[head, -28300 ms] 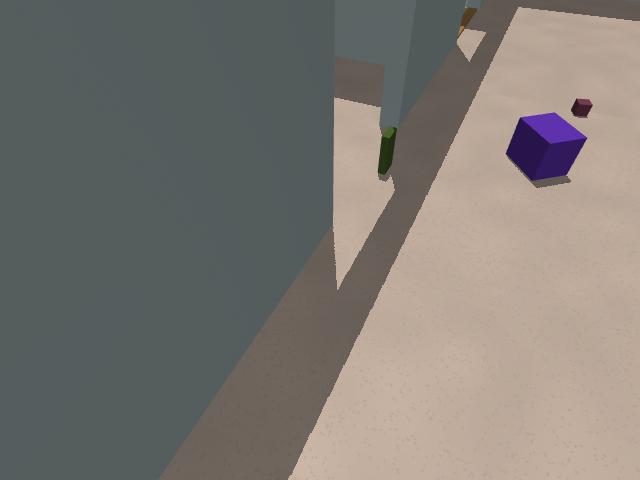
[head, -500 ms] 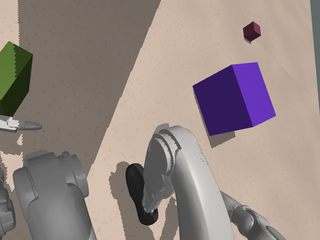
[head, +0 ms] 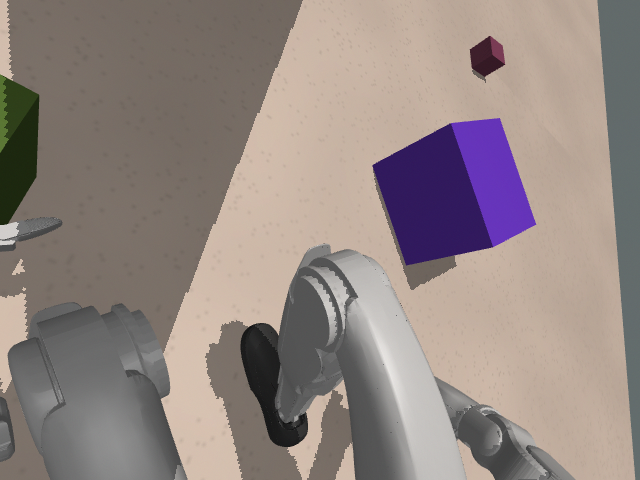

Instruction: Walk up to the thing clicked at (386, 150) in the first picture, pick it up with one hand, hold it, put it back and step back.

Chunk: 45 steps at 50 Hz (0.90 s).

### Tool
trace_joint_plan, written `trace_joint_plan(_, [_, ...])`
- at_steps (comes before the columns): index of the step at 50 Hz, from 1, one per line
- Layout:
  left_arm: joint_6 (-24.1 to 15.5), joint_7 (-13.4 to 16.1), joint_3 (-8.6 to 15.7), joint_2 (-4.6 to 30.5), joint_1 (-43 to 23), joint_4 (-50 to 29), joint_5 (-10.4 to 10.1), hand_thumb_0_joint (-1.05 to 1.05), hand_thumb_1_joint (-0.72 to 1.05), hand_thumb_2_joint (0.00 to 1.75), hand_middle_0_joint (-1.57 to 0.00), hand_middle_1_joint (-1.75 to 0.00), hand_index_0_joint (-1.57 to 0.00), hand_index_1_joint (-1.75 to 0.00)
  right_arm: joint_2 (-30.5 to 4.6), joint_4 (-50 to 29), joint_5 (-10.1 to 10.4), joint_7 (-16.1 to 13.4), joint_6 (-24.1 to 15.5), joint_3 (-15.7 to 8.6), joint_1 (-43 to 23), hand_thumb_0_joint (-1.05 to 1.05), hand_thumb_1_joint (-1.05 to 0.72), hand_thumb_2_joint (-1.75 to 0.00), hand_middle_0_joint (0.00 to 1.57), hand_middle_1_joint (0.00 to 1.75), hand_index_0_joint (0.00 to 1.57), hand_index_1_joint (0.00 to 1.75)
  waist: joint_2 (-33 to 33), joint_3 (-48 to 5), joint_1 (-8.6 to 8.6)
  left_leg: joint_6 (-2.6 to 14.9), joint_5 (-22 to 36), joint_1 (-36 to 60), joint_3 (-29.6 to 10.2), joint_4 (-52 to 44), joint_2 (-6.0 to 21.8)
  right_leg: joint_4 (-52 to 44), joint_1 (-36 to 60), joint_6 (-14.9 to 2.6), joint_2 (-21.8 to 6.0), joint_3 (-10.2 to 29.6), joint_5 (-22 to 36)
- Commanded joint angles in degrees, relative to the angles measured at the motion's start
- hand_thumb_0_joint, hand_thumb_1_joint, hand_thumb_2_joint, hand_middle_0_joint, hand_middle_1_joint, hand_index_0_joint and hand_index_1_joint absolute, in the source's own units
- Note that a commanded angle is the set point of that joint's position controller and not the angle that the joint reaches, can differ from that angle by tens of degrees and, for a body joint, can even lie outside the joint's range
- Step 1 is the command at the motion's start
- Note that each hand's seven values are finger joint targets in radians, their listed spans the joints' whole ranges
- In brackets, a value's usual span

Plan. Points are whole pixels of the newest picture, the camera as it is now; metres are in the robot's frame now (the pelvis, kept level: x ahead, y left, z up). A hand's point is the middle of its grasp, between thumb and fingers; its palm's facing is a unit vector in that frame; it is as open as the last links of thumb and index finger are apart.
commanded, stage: close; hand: left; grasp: from the side
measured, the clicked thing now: out of the picture +0.48 +0.23 -0.19
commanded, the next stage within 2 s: settle in 1.10 s
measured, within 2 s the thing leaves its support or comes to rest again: leaves its support in 1.42 s
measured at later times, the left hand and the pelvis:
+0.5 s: hand out of the picture +0.45 +0.24 -0.19, palm faces +0.20 -0.98 -0.04, open 9.8 cm; pelvis +0.00 +0.00 +0.00, yaw +0 degrees
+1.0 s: hand out of the picture +0.45 +0.25 -0.19, palm faces +0.23 -0.97 -0.02, open 8.2 cm; pelvis +0.00 +0.00 +0.00, yaw -1 degrees
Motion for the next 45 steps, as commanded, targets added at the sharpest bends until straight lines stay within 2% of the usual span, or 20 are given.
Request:
trace_joint_plan(1, [-3.8,-0.3,-0.1,4.7,-13.9,-6.8,0.1,0.0,0.04,0.4,-0.36,-0.34,-0.35,-0.34,-20.8,0.4,-0.1,-1.0,0.8,-6.3,4.1,0.0,-0.89,-0.9,0.2,0.3,0.2,0.3,32.7,-33.1,-8.0,-1.09,9.6,25.6,5.1,-19.6,3.2,-8.7,15.9,-4.93,2.3,-6.4,12.0])
trace_joint_plan(2, [-3.8,-0.3,0.0,4.4,-14.4,-6.4,0.2,0.0,0.05,0.41,-0.38,-0.35,-0.37,-0.35,-21.1,0.2,0.0,-1.1,1.0,-6.3,3.8,0.0,-0.89,-0.9,0.2,0.3,0.2,0.3,32.3,-31.7,-8.59,-1.13,8.9,25.1,4.6,-19.9,3.3,-8.6,14.9,-4.86,2.3,-6.7,11.5])
trace_joint_plan(5, [-4.0,0.0,0.6,5.3,-13.8,-7.1,0.1,0.0,0.09,0.44,-0.4,-0.37,-0.39,-0.38,-20.9,-0.1,-0.2,-1.0,1.1,-6.0,3.6,0.0,-0.89,-0.9,0.2,0.3,0.2,0.3,31.8,-32.4,-7.87,-1.0,9.2,25.0,4.8,-19.4,3.3,-8.9,16.3,-4.8,2.4,-6.6,11.8])
trace_joint_plan(8, [-4.1,-0.1,0.1,5.1,-14.5,-6.5,0.2,0.0,0.12,0.45,-0.44,-0.4,-0.42,-0.4,-21.0,0.0,-0.3,-1.1,1.1,-5.9,3.1,0.0,-0.89,-0.9,0.2,0.3,0.2,0.3,31.9,-31.1,-8.57,-1.05,8.8,24.6,4.3,-19.8,3.4,-8.6,15.3,-4.82,2.3,-6.7,11.4])
trace_joint_plan(10, [-4.1,0.0,0.6,5.7,-14.3,-6.5,-0.1,0.0,0.14,0.49,-0.46,-0.43,-0.45,-0.43,-20.9,0.0,-0.4,-1.1,1.2,-5.7,3.8,0.0,-0.89,-0.9,0.2,0.3,0.2,0.3,31.3,-33.1,-8.47,-0.73,9.7,24.4,5.1,-18.8,3.3,-9.1,17.7,-4.67,2.6,-6.4,12.3])
trace_joint_plan(13, [-4.2,0.0,1.2,6.6,-15.3,-6.4,-0.5,0.0,0.17,0.51,-0.48,-0.45,-0.47,-0.45,-20.7,-0.1,-0.4,-1.3,1.2,-5.4,3.5,0.0,-0.89,-0.9,0.2,0.3,0.2,0.3,30.4,-32.7,-8.29,-0.35,8.3,23.0,5.4,-18.4,3.2,-9.6,17.5,-4.64,2.7,-6.1,11.2])
trace_joint_plan(14, [-4.2,0.1,1.4,6.4,-15.5,-6.0,-0.3,0.0,0.19,0.52,-0.51,-0.47,-0.5,-0.48,-20.9,-0.3,-0.4,-1.3,1.2,-5.3,3.5,0.0,-0.89,-0.9,0.2,0.3,0.2,0.3,31.3,-32.3,-8.87,-0.76,8.8,24.2,4.6,-19.2,3.4,-9.2,16.6,-4.7,2.6,-6.6,11.5])
trace_joint_plan(15, [-4.1,0.1,1.3,6.7,-14.8,-5.5,-0.1,0.0,0.19,0.54,-0.53,-0.49,-0.51,-0.49,-20.8,0.0,-0.5,-1.3,1.3,-5.2,3.5,0.0,-0.89,-0.9,0.2,0.3,0.2,0.3,31.5,-32.6,-8.41,-0.79,9.2,24.8,4.7,-19.1,3.5,-9.2,16.7,-4.72,2.7,-6.6,11.7])
trace_joint_plan(17, [-4.1,0.0,1.1,6.8,-15.7,-5.8,0.5,0.0,0.24,0.58,-0.56,-0.52,-0.54,-0.53,-21.2,-0.1,-0.6,-1.5,1.6,-5.3,3.5,0.0,-0.89,-0.9,0.2,0.3,0.2,0.3,33.1,-31.9,-8.98,-1.28,10.0,26.5,3.8,-19.8,3.8,-8.4,15.3,-4.8,2.4,-6.9,12.1])
trace_joint_plan(18, [-3.8,-0.1,0.4,6.1,-14.8,-5.3,0.7,0.0,0.26,0.59,-0.56,-0.53,-0.55,-0.53,-21.0,-0.2,-0.7,-1.5,1.6,-5.2,3.0,0.0,-0.88,-0.9,0.2,0.3,0.2,0.3,32.4,-31.6,-8.95,-1.13,10.0,25.9,4.0,-19.6,3.7,-8.6,15.5,-4.84,2.6,-6.9,12.0])
trace_joint_plan(21, [-3.7,-0.1,0.4,7.3,-15.7,-5.1,1.2,0.0,0.26,0.61,-0.6,-0.56,-0.59,-0.57,-20.9,-0.4,-0.7,-1.5,1.9,-5.0,2.8,0.0,-0.89,-0.9,0.2,0.3,0.2,0.3,33.1,-30.0,-8.85,-1.08,8.2,24.4,4.2,-20.0,3.7,-8.6,15.1,-4.98,2.5,-6.9,10.6])
trace_joint_plan(24, [-3.7,0.0,1.5,7.1,-15.8,-4.0,0.5,0.0,0.3,0.63,-0.63,-0.59,-0.62,-0.59,-21.1,-0.7,-0.7,-1.6,1.8,-4.8,2.6,0.0,-0.89,-0.9,0.2,0.3,0.2,0.3,31.5,-29.8,-9.33,-0.82,7.1,23.7,4.0,-19.7,3.7,-9.1,15.3,-4.71,2.5,-7.0,10.1])
trace_joint_plan(26, [-3.9,0.0,1.8,7.0,-15.6,-5.2,-0.2,0.0,0.32,0.66,-0.67,-0.62,-0.65,-0.63,-21.2,-0.8,-0.8,-1.6,1.8,-4.8,3.1,0.0,-0.89,-0.9,0.2,0.3,0.2,0.3,31.2,-31.9,-9.16,-0.74,8.6,24.4,4.2,-19.2,3.5,-9.3,16.9,-4.64,2.7,-6.9,11.4])
trace_joint_plan(29, [-3.8,0.0,1.8,7.3,-14.9,-4.5,0.0,0.0,0.38,0.71,-0.72,-0.68,-0.71,-0.68,-21.1,-0.6,-0.8,-1.7,1.8,-4.7,3.2,0.0,-0.89,-0.9,0.2,0.3,0.2,0.3,31.7,-32.1,-8.74,-0.9,10.0,25.2,4.2,-19.3,3.6,-9.1,17.0,-4.71,2.7,-6.9,12.2])
trace_joint_plan(30, [-3.8,-0.1,0.9,7.2,-16.1,-4.5,0.5,0.0,0.41,0.73,-0.73,-0.7,-0.72,-0.7,-21.2,-0.6,-0.8,-1.7,1.8,-4.5,2.8,0.0,-0.88,-0.89,0.2,0.3,0.2,0.3,32.3,-31.1,-9.6,-1.07,9.5,25.5,3.6,-19.8,3.8,-8.7,15.8,-4.79,2.7,-7.2,11.8])
trace_joint_plan(31, [-3.8,-0.3,0.5,6.7,-16.2,-4.1,0.5,0.0,0.42,0.74,-0.74,-0.7,-0.72,-0.7,-21.1,-0.6,-0.8,-1.8,1.8,-4.7,2.7,0.0,-0.88,-0.89,0.2,0.3,0.2,0.3,31.8,-30.5,-9.68,-0.81,9.2,24.8,4.0,-19.4,3.7,-8.9,15.9,-4.72,2.8,-7.0,11.8])
trace_joint_plan(32, [-3.6,-0.2,0.8,6.9,-16.5,-3.6,0.7,0.0,0.46,0.76,-0.76,-0.73,-0.75,-0.73,-21.3,-0.8,-0.9,-1.8,1.9,-4.5,2.7,0.0,-0.88,-0.89,0.2,0.3,0.2,0.3,31.8,-30.3,-10.24,-0.95,9.2,24.9,3.6,-19.7,3.7,-8.8,15.6,-4.71,2.6,-7.3,11.8])
trace_joint_plan(33, [-3.8,-0.1,0.0,7.5,-17.1,-4.0,1.1,0.0,0.46,0.78,-0.77,-0.74,-0.75,-0.74,-21.1,-0.6,-0.9,-1.8,1.9,-4.3,2.7,0.0,-0.88,-0.9,0.2,0.3,0.2,0.3,32.0,-30.4,-10.09,-0.78,8.5,24.2,4.0,-19.5,3.6,-9.1,16.1,-4.79,2.7,-7.0,11.3])
trace_joint_plan(35, [-3.6,-0.2,0.6,7.9,-16.5,-3.0,1.4,0.0,0.45,0.79,-0.78,-0.76,-0.77,-0.76,-21.1,-0.9,-0.9,-1.8,2.1,-4.3,2.5,0.0,-0.88,-0.89,0.2,0.3,0.2,0.3,31.6,-29.5,-9.98,-0.76,7.6,23.9,3.9,-19.7,3.7,-9.3,15.4,-4.75,2.7,-7.3,10.3])
trace_joint_plan(45, [-3.9,-1.0,2.3,7.0,-13.6,-4.1,-0.9,0.0,0.42,0.92,-0.93,-0.91,-0.92,-0.92,-21.2,-1.4,-0.8,-1.9,1.8,-4.3,1.6,0.0,-0.89,-0.9,0.2,0.3,0.2,0.3,30.2,-30.9,-8.55,-0.63,7.9,23.9,4.0,-19.3,3.6,-9.5,16.9,-4.56,2.9,-7.2,10.8])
